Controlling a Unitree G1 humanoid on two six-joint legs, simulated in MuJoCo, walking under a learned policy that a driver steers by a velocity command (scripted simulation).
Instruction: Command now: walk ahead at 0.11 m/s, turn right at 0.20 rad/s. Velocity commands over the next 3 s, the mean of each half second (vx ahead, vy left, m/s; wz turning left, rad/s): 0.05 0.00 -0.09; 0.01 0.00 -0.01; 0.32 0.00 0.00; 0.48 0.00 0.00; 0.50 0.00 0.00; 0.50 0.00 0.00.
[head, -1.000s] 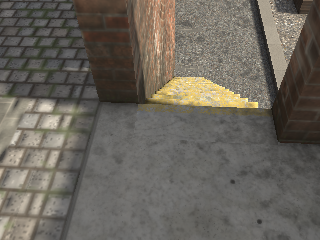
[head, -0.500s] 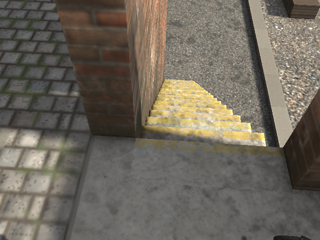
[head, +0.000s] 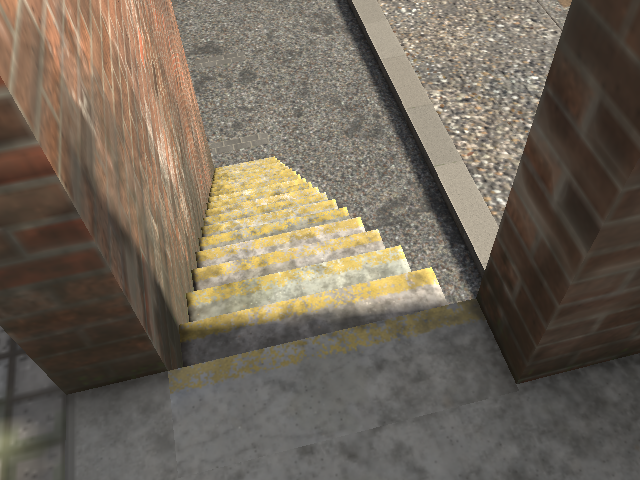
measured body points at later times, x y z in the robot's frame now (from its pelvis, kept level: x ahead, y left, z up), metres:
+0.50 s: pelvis +0.05 +0.02 +0.01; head +0.06 +0.02 +0.46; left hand +0.17 +0.28 -0.12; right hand +0.11 -0.25 -0.13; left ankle +0.04 +0.15 -0.72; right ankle +0.11 -0.08 -0.72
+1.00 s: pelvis +0.06 +0.03 +0.01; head +0.07 +0.03 +0.46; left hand +0.16 +0.30 -0.12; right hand +0.11 -0.23 -0.13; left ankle +0.04 +0.15 -0.72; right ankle +0.11 -0.08 -0.72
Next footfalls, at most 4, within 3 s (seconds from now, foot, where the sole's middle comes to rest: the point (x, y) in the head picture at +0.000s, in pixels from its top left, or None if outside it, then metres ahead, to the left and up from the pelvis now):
0.28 left None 0.08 0.15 -0.76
1.72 left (287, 445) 0.50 0.12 -0.76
2.22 right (405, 352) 0.70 -0.14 -0.76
2.72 left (315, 330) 0.87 0.07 -0.97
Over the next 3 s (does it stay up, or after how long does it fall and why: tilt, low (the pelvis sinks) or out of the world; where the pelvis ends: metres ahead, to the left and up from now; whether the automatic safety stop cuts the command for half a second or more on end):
stays up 0.95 0.00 -0.29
